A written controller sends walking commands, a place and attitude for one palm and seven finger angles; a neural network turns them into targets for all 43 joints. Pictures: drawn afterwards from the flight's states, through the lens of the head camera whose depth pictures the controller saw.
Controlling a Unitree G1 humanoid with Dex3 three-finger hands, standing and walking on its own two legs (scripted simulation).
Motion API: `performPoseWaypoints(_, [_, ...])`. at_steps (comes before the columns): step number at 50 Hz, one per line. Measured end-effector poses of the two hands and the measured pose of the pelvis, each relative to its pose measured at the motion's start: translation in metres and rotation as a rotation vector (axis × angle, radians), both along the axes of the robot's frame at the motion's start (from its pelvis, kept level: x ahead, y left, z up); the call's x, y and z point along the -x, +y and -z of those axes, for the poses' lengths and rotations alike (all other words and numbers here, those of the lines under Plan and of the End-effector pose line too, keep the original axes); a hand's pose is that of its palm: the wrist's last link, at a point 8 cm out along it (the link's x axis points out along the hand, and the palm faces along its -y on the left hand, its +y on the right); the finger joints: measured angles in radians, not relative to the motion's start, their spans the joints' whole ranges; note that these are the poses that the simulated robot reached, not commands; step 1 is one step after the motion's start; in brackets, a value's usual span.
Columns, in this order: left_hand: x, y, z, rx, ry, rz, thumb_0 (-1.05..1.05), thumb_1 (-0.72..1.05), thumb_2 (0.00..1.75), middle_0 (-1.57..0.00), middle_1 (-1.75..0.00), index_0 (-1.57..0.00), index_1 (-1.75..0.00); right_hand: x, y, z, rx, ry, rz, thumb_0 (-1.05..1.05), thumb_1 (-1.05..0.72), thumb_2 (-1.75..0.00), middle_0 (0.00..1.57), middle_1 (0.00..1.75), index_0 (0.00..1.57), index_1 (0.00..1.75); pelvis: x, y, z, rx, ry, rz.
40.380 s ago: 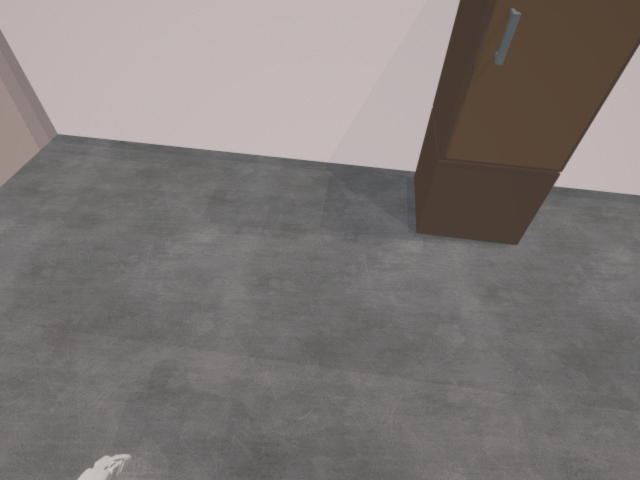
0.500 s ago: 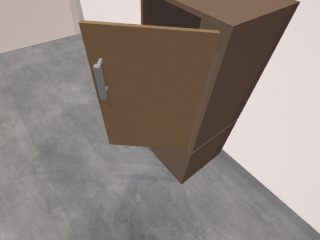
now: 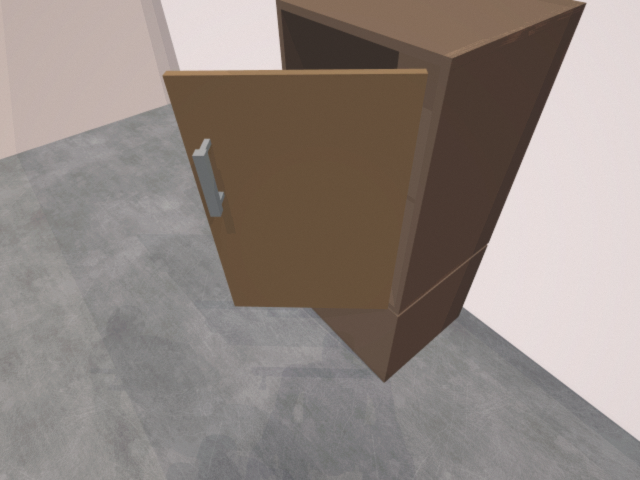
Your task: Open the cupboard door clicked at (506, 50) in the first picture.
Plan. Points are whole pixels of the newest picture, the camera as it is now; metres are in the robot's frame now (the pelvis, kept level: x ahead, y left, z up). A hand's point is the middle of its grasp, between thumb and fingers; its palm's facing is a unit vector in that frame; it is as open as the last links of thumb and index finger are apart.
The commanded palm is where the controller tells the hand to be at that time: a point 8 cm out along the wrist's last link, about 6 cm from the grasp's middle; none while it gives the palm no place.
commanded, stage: look again from close up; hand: left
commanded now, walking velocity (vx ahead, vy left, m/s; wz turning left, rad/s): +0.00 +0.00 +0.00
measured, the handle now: (211, 178) +0.57 +0.22 +0.08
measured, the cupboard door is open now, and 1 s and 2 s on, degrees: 49 49 49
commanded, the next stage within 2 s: raise the hand with hooked fingers in 0.26 s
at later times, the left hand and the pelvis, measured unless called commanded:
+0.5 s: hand out of the picture +0.15 +0.18 -0.08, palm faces +0.27 -0.94 -0.21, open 7.3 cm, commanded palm +0.12 +0.21 -0.05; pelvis +0.02 -0.02 +0.00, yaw +1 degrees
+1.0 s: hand (181, 416) +0.20 +0.18 +0.01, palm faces +0.08 -0.99 -0.10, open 9.9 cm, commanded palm +0.17 +0.24 +0.00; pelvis +0.01 -0.03 -0.07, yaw +3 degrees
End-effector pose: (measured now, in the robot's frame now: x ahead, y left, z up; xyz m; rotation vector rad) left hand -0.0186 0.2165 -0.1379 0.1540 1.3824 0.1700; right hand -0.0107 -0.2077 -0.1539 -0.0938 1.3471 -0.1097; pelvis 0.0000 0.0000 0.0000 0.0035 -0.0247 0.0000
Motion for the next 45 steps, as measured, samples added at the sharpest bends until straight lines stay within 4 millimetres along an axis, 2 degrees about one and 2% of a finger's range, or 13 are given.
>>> performPoseWaypoints(9, [-0.022,-0.003,-0.006,-0.013,-0.028,0.015,0.01,0.91,0.90,-0.20,-0.30,-0.20,-0.30,-0.002,-0.007,-0.002,-0.008,0.021,-0.005,0.01,-0.91,-0.89,0.20,0.29,0.20,0.30,-0.005,-0.007,-0.003,-0.011,0.013,0.007])
performPoseWaypoints(19, [-0.030,-0.018,-0.001,0.004,-0.004,0.014,0.01,0.93,0.90,-0.20,-0.30,-0.20,-0.30,-0.012,-0.022,-0.006,0.014,0.047,-0.005,0.00,-0.91,-0.89,0.20,0.29,0.20,0.30,-0.015,-0.019,-0.003,-0.004,0.015,0.008])
performPoseWaypoints(21, [-0.053,-0.010,-0.016,-0.021,-0.141,-0.067,0.03,0.95,0.89,-0.21,-0.30,-0.20,-0.31,-0.024,-0.032,-0.012,0.053,-0.038,0.000,0.01,-0.91,-0.89,0.20,0.29,0.20,0.30,-0.016,-0.022,-0.002,-0.004,0.013,0.011])
performPoseWaypoints(24, [-0.116,0.003,-0.066,-0.097,-0.537,-0.097,0.05,0.95,0.89,-0.21,-0.31,-0.20,-0.32,-0.057,-0.052,-0.023,0.116,-0.242,0.007,0.02,-0.92,-0.89,0.20,0.30,0.20,0.30,-0.019,-0.023,0.000,-0.003,0.018,-0.004])
performPoseWaypoints(28, [-0.198,-0.002,-0.138,-0.084,-1.015,-0.037,0.04,0.88,0.87,-0.21,-0.35,-0.20,-0.35,-0.119,-0.075,-0.041,0.172,-0.515,-0.009,0.02,-0.92,-0.89,0.20,0.30,0.20,0.30,-0.018,-0.023,0.007,-0.002,0.047,-0.023])
performPoseWaypoints(30, [-0.225,-0.008,-0.158,-0.039,-1.213,0.015,0.03,0.84,0.85,-0.21,-0.37,-0.20,-0.37,-0.149,-0.084,-0.053,0.191,-0.634,-0.025,0.02,-0.91,-0.89,0.20,0.29,0.20,0.30,-0.017,-0.026,0.014,-0.007,0.088,-0.013])
performPoseWaypoints(31, [-0.233,-0.012,-0.163,-0.006,-1.291,0.041,0.03,0.82,0.84,-0.21,-0.38,-0.20,-0.38,-0.164,-0.087,-0.060,0.198,-0.685,-0.035,0.02,-0.91,-0.89,0.20,0.29,0.20,0.30,-0.016,-0.028,0.018,-0.010,0.109,-0.005])
performPoseWaypoints(33, [-0.235,-0.018,-0.159,0.065,-1.388,0.100,0.02,0.77,0.83,-0.21,-0.40,-0.21,-0.41,-0.190,-0.091,-0.072,0.206,-0.767,-0.060,0.02,-0.91,-0.89,0.20,0.29,0.20,0.30,-0.016,-0.033,0.027,-0.016,0.141,0.005])
performPoseWaypoints(35, [-0.224,-0.021,-0.142,0.116,-1.391,0.155,0.01,0.72,0.81,-0.21,-0.43,-0.21,-0.44,-0.212,-0.093,-0.081,0.213,-0.827,-0.096,0.01,-0.91,-0.89,0.20,0.29,0.20,0.30,-0.016,-0.036,0.035,-0.017,0.166,0.007])
performPoseWaypoints(38, [-0.193,-0.016,-0.108,0.152,-1.271,0.150,0.01,0.65,0.78,-0.22,-0.47,-0.22,-0.48,-0.240,-0.092,-0.088,0.224,-0.878,-0.152,0.01,-0.90,-0.90,0.20,0.29,0.20,0.30,-0.017,-0.040,0.047,-0.014,0.192,0.001])
performPoseWaypoints(40, [-0.169,-0.007,-0.095,0.129,-1.198,0.096,0.01,0.60,0.76,-0.23,-0.50,-0.23,-0.51,-0.254,-0.086,-0.088,0.223,-0.894,-0.184,0.01,-0.90,-0.90,0.20,0.29,0.20,0.30,-0.017,-0.040,0.052,-0.004,0.202,-0.011])
performPoseWaypoints(42, [-0.153,0.005,-0.096,0.066,-1.189,0.043,0.02,0.55,0.74,-0.23,-0.53,-0.23,-0.54,-0.263,-0.076,-0.082,0.212,-0.897,-0.215,0.01,-0.90,-0.90,0.20,0.29,0.20,0.30,-0.018,-0.040,0.056,0.010,0.209,-0.025])
performPoseWaypoints(45, [-0.149,0.019,-0.118,-0.037,-1.310,0.029,0.02,0.48,0.71,-0.24,-0.58,-0.23,-0.58,-0.267,-0.058,-0.065,0.176,-0.872,-0.257,0.01,-0.90,-0.90,0.20,0.29,0.20,0.30,-0.016,-0.038,0.062,0.031,0.220,-0.045])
